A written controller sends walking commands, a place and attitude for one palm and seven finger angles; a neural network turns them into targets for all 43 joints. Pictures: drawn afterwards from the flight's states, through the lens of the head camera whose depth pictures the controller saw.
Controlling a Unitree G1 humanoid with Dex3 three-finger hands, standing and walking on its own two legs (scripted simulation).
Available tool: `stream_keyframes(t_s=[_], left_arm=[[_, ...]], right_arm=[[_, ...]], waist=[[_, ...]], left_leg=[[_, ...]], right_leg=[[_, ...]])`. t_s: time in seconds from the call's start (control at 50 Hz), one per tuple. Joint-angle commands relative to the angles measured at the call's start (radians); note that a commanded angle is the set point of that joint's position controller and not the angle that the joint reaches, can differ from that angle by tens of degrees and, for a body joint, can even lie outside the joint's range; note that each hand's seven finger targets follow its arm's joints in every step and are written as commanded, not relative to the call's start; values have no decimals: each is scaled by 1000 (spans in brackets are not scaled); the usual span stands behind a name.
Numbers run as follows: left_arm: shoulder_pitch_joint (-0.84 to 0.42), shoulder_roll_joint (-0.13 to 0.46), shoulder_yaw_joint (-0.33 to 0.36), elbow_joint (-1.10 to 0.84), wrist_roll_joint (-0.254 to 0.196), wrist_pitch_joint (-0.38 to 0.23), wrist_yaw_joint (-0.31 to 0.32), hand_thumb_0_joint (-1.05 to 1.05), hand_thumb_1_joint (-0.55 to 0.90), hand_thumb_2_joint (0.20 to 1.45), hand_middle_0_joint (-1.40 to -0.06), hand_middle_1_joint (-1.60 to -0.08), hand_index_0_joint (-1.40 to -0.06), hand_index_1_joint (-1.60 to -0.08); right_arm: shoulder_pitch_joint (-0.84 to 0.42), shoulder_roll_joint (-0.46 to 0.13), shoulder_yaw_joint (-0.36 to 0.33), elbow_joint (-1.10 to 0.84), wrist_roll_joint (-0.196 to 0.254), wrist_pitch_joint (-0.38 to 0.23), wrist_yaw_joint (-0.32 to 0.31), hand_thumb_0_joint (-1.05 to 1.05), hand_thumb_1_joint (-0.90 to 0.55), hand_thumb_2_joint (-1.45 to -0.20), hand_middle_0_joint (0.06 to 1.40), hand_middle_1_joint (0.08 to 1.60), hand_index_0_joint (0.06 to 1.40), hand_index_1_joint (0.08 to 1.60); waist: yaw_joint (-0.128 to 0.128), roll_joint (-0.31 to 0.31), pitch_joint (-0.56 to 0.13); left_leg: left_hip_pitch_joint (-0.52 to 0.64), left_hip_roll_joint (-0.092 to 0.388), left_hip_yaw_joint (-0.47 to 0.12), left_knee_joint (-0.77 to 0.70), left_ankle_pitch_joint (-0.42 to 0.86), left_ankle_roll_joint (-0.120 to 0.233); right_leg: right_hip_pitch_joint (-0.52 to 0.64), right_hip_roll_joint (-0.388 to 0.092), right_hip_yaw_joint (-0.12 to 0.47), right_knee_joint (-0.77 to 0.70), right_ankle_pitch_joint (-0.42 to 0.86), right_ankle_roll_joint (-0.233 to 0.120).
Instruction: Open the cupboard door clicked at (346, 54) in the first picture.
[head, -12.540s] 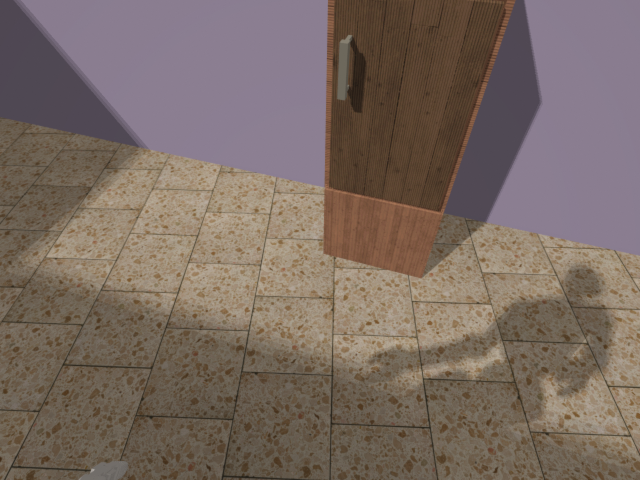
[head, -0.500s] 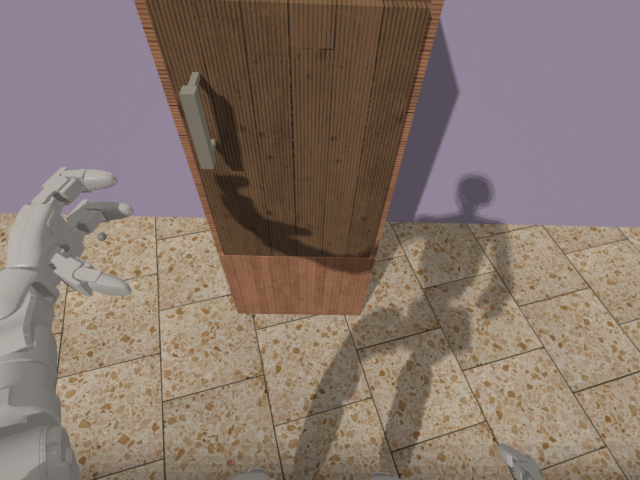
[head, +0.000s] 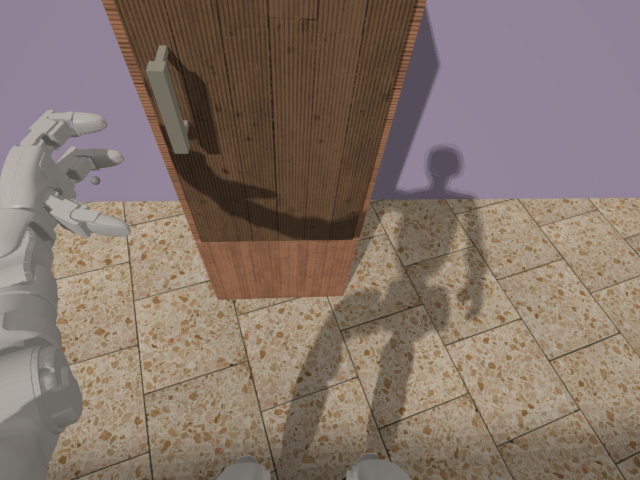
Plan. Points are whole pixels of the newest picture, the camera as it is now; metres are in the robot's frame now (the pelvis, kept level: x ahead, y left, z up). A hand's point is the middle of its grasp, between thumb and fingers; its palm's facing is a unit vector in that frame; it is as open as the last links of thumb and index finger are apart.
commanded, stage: move the hooked fingers beside the handle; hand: left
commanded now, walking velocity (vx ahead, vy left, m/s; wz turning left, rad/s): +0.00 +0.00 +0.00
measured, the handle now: (172, 102) +0.61 +0.19 +0.08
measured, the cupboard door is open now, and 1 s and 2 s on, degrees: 0 0 0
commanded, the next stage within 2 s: slide the fingers in behind the handle in 1.40 s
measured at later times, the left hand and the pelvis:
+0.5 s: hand (113, 130) +0.54 +0.25 +0.10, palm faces +0.01 -1.00 +0.00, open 14.0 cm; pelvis +0.00 +0.00 -0.01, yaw -1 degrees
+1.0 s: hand (108, 124) +0.56 +0.27 +0.09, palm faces +0.02 -1.00 +0.00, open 14.0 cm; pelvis +0.02 +0.01 -0.01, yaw -2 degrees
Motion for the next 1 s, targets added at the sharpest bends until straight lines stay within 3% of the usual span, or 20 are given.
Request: stream_keyframes(t_s=[0.0, 0.06, 0.14, 0.16, 0.18, 0.22, 0.24, 0.26, 0.28, 0.32, 0.36, 0.48, 0.52, 0.58, 0.62, 0.64, 0.7, 0.82, 0.86, 0.98], left_arm=[[-458, 321, 32, -154, -2, -68, 2, 0, -500, 300, -300, -1200, -300, -1200], [-528, 374, 57, -118, 0, -68, 1, 0, -500, 300, -300, -1200, -300, -1200], [-575, 414, 56, -68, 21, -62, -7, 0, -500, 300, -300, -1200, -300, -1200], [-599, 428, 57, -82, 28, -63, -8, 0, -500, 300, -300, -1200, -300, -1200], [-627, 424, 48, -97, 34, -67, -8, 0, -500, 300, -300, -1200, -300, -1200], [-628, 391, 28, -67, 32, -61, -6, 0, -500, 300, -300, -1200, -300, -1200], [-634, 402, 41, -41, 26, -56, -7, 0, -500, 300, -300, -1200, -300, -1200], [-641, 452, 71, -38, 30, -51, -6, 0, -500, 300, -300, -1200, -300, -1200], [-660, 439, 48, -17, 39, -40, -7, 0, -500, 300, -300, -1200, -300, -1200], [-682, 484, 63, 1, 60, -27, 3, 0, -500, 300, -300, -1200, -300, -1200], [-737, 513, 68, -24, 75, -33, 12, 0, -500, 300, -300, -1200, -300, -1200], [-797, 553, 68, 40, 98, -14, 11, 0, -500, 300, -300, -1200, -300, -1200], [-805, 606, 94, 36, 110, -8, 12, 0, -500, 300, -300, -1200, -300, -1200], [-831, 609, 90, 41, 119, -1, 8, 0, -500, 300, -300, -1200, -300, -1200], [-761, 611, 103, 53, 121, 9, 4, 0, -500, 300, -300, -1200, -300, -1200], [-742, 591, 100, 34, 112, 6, -2, 0, -500, 300, -300, -1200, -300, -1200], [-692, 603, 121, 13, 104, 16, -11, 0, -500, 300, -300, -1200, -300, -1200], [-702, 603, 145, -67, 88, -6, 0, 0, -500, 300, -300, -1200, -300, -1200], [-710, 597, 146, -109, 85, -22, 4, 0, -500, 300, -300, -1200, -300, -1200], [-649, 491, 88, -99, 64, -9, -5, 0, -500, 300, -300, -1200, -300, -1200]], right_arm=[[122, -187, -72, -63, 0, -5, -16, 0, -900, -900, 200, 300, 200, 300], [142, -198, -71, -49, -3, 7, -19, 0, -900, -900, 200, 300, 200, 300], [165, -202, -64, -45, -6, 20, -21, 0, -900, -900, 200, 300, 200, 300], [171, -203, -65, -44, -7, 25, -21, 0, -900, -900, 200, 300, 200, 300], [177, -202, -67, -40, -9, 28, -21, 0, -900, -900, 200, 300, 200, 300], [189, -201, -66, -34, -13, 33, -17, 0, -900, -900, 200, 300, 200, 300], [202, -206, -66, -29, -15, 38, -18, 0, -900, -900, 200, 300, 200, 300], [209, -213, -64, -30, -15, 44, -20, 0, -900, -900, 200, 300, 200, 300], [208, -210, -61, -31, -13, 48, -19, 0, -900, -900, 200, 300, 200, 300], [224, -215, -59, -30, -16, 54, -19, 0, -900, -900, 200, 300, 200, 300], [239, -215, -57, -29, -22, 61, -19, 0, -900, -900, 200, 300, 200, 300], [276, -222, -47, -28, -29, 81, -14, 0, -900, -900, 200, 300, 200, 300], [287, -224, -45, -31, -33, 88, -13, 0, -900, -900, 200, 300, 200, 300], [308, -223, -43, -29, -38, 98, -11, 0, -900, -900, 200, 300, 200, 300], [317, -223, -44, -38, -39, 106, -5, 0, -900, -900, 200, 300, 200, 300], [321, -222, -46, -41, -41, 109, -2, 0, -900, -900, 200, 300, 200, 300], [324, -223, -52, -48, -42, 120, 4, 0, -900, -900, 200, 300, 200, 300], [324, -220, -63, -48, -43, 128, 14, 0, -900, -900, 200, 300, 200, 300], [323, -217, -66, -43, -43, 130, 16, 0, -900, -900, 200, 300, 200, 300], [302, -207, -68, -38, -38, 139, 23, 0, -900, -900, 200, 300, 200, 300]], waist=[[-11, 122, -371], [-33, 93, -395], [-44, 125, -386], [-47, 145, -419], [-51, 185, -436], [-60, 189, -431], [-71, 145, -423], [-63, 137, -441], [-75, 163, -431], [-78, 158, -414], [-87, 205, -445], [-120, 206, -457], [-116, 230, -481], [-127, 249, -515], [-108, 244, -521], [-101, 277, -540], [-91, 227, -529], [-89, 231, -539], [-87, 288, -572], [-84, 284, -518]], left_leg=[[273, -8, -78, -86, 360, -3], [245, -6, -78, -72, 335, 3], [216, -5, -80, -56, 336, 5], [228, -4, -80, -51, 348, 4], [259, -2, -86, -46, 363, 0], [276, 2, -92, -41, 380, -2], [269, 6, -97, -37, 386, 2], [244, 4, -96, -35, 391, 3], [226, 2, -87, -32, 363, 5], [198, 2, -91, -29, 345, 8], [227, 7, -96, -19, 388, 5], [208, 12, -99, 9, 413, 8], [202, 14, -97, 18, 435, 9], [231, 18, -102, 36, 494, 5], [231, 19, -101, 31, 516, 4], [274, 21, -106, 29, 568, -2], [245, 22, -96, 28, 569, 3], [273, 22, -96, 25, 586, 5], [336, 26, -102, 32, 663, -4], [375, 29, -109, 25, 705, -10]], right_leg=[[72, 41, 21, -66, 277, -22], [73, 43, 28, -63, 272, -17], [54, 46, 31, -54, 271, -20], [52, 45, 33, -50, 276, -18], [25, 45, 30, -48, 270, -19], [-3, 49, 23, -51, 262, -20], [-7, 54, 18, -49, 267, -20], [15, 52, 24, -47, 280, -17], [6, 51, 28, -48, 268, -15], [-3, 51, 27, -49, 252, -15], [-19, 52, 26, -41, 271, -16], [-49, 59, 23, -34, 285, -12], [-31, 60, 25, -26, 309, -13], [-52, 64, 19, -17, 341, -12], [-34, 67, 14, -16, 358, -15], [-47, 70, 7, -11, 374, -20], [-15, 73, 7, -19, 400, -14], [3, 79, 8, -24, 421, -17], [-19, 78, 7, -21, 440, -19], [-44, 79, -3, -38, 425, -17]])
